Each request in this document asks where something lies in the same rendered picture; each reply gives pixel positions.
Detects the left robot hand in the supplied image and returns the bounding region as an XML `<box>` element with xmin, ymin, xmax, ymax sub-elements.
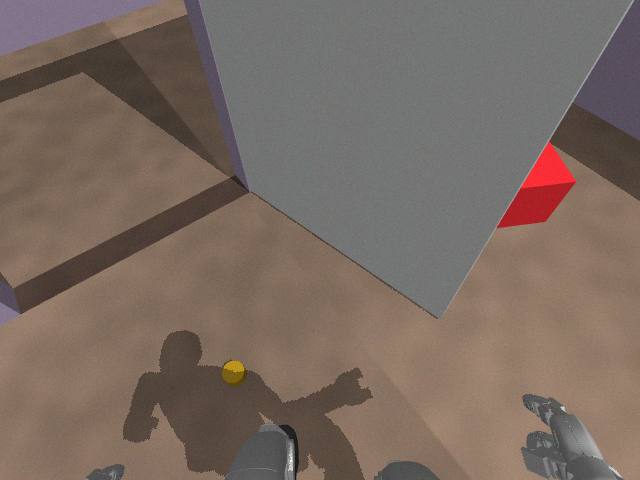
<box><xmin>85</xmin><ymin>464</ymin><xmax>125</xmax><ymax>480</ymax></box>

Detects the right robot arm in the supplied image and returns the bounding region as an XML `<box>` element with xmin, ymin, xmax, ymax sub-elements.
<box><xmin>565</xmin><ymin>456</ymin><xmax>624</xmax><ymax>480</ymax></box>

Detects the left robot foot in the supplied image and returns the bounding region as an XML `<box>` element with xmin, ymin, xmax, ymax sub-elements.
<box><xmin>279</xmin><ymin>425</ymin><xmax>299</xmax><ymax>480</ymax></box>

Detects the right robot hand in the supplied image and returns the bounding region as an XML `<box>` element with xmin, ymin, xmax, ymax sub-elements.
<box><xmin>521</xmin><ymin>394</ymin><xmax>604</xmax><ymax>480</ymax></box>

